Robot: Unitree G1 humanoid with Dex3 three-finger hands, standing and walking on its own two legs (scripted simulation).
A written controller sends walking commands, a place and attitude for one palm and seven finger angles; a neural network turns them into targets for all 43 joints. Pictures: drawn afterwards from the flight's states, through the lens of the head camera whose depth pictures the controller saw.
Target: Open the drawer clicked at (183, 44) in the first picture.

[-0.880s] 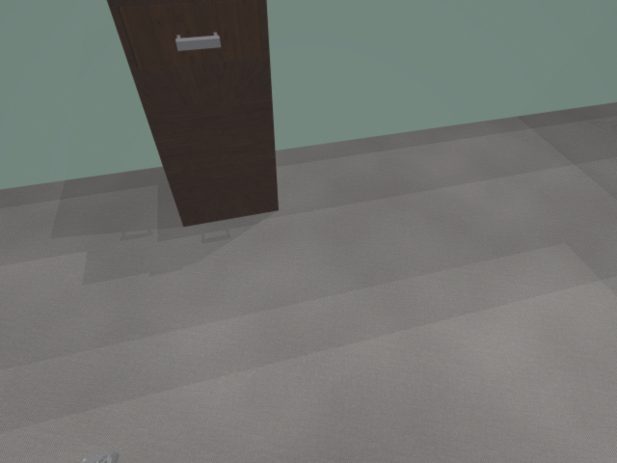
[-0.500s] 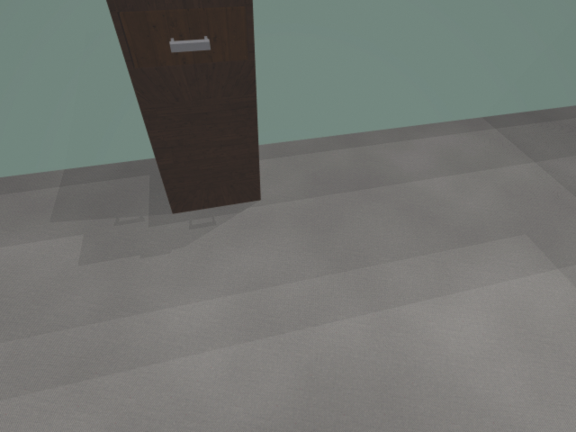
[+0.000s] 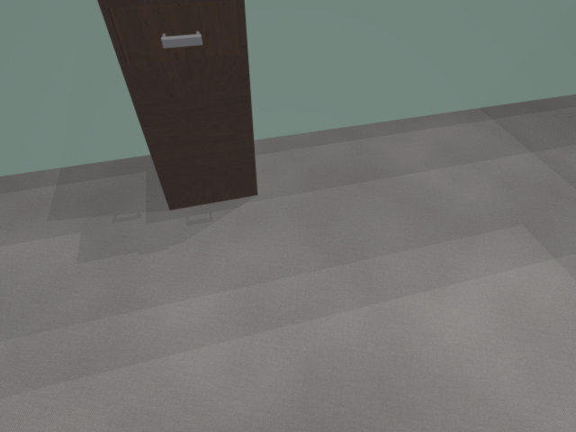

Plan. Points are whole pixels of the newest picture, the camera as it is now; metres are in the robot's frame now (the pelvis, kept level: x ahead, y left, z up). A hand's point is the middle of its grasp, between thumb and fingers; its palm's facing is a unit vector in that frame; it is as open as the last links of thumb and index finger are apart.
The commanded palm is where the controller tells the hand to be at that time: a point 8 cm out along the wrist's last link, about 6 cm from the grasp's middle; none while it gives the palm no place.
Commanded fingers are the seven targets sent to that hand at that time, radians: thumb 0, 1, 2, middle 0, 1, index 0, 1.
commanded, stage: look at it before walking up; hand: left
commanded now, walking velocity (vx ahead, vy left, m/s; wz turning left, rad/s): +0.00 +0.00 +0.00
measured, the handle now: (181, 38) +1.22 +0.42 +0.02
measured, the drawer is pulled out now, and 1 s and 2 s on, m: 0.00 0.00 0.00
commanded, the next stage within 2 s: walk to a spot facing it in 0.56 s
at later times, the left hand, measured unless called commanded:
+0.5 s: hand out of the picture +0.08 +0.24 -0.16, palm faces -0.03 -0.94 -0.33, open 7.4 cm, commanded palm none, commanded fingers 0.00 0.90 0.90 -0.20 -0.30 -0.20 -0.30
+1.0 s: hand out of the picture +0.03 +0.20 -0.20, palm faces +0.01 -0.99 -0.16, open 7.4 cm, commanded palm none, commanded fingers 0.00 0.90 0.90 -0.20 -0.30 -0.20 -0.30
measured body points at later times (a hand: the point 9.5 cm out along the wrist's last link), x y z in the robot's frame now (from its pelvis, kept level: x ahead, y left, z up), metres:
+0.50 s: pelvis +0.00 +0.00 +0.00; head +0.01 +0.00 +0.45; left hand +0.08 +0.29 -0.13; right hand +0.09 -0.30 -0.13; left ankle +0.00 +0.12 -0.74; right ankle +0.00 -0.13 -0.74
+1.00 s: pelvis +0.06 +0.02 -0.02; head +0.06 +0.03 +0.43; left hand +0.03 +0.25 -0.18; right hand +0.05 -0.23 -0.16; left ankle +0.00 +0.12 -0.74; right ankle +0.00 -0.13 -0.74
